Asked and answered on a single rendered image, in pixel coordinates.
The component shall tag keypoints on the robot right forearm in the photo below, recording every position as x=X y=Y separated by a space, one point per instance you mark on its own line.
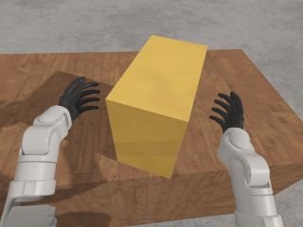
x=250 y=178

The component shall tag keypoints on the pedestal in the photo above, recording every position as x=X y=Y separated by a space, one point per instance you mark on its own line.
x=93 y=189

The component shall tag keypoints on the carton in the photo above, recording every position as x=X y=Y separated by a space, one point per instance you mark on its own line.
x=150 y=106

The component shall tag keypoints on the robot left forearm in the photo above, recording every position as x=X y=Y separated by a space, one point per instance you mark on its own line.
x=38 y=155

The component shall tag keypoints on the robot right hand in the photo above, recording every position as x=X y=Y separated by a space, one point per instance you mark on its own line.
x=234 y=116

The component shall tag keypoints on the robot left hand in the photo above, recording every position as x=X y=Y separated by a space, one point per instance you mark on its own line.
x=72 y=98

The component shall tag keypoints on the robot left upper arm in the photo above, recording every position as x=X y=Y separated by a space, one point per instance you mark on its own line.
x=43 y=215

